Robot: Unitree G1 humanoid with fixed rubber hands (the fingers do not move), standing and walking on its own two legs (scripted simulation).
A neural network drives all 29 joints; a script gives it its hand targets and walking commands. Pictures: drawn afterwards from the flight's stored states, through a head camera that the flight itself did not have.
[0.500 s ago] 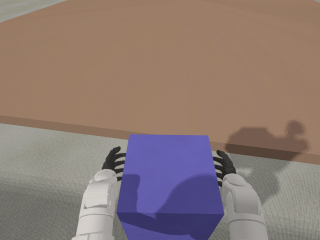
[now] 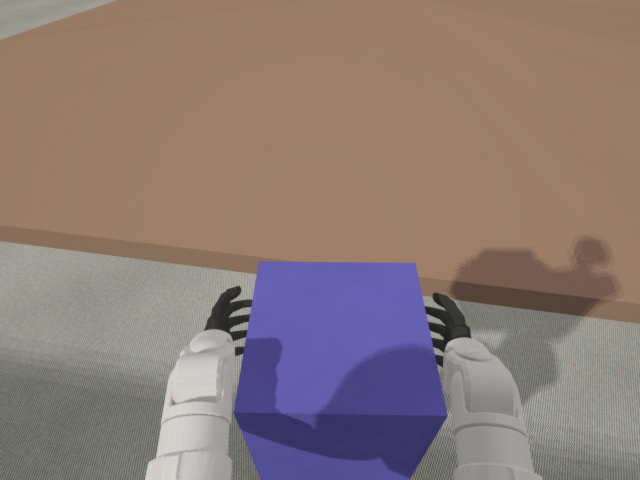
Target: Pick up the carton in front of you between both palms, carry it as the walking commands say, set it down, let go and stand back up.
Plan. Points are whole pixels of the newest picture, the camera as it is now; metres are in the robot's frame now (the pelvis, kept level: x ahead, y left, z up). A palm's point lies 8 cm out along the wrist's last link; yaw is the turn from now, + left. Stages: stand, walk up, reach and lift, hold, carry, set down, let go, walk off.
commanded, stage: hold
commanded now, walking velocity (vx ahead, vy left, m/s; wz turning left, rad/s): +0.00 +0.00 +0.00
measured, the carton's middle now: (335, 375) +0.29 +0.00 -0.02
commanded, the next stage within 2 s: carry in 0.30 s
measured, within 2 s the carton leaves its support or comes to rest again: neither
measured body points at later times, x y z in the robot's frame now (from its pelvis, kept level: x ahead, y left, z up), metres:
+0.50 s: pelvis +0.03 +0.00 -0.01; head -0.01 +0.00 +0.44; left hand +0.33 +0.16 +0.06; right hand +0.33 -0.15 +0.05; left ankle +0.02 +0.13 -0.74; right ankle +0.02 -0.13 -0.74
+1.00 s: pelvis +0.26 +0.03 -0.02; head +0.27 +0.04 +0.43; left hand +0.54 +0.20 +0.07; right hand +0.55 -0.10 +0.07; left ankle +0.36 +0.12 -0.74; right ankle +0.09 -0.09 -0.74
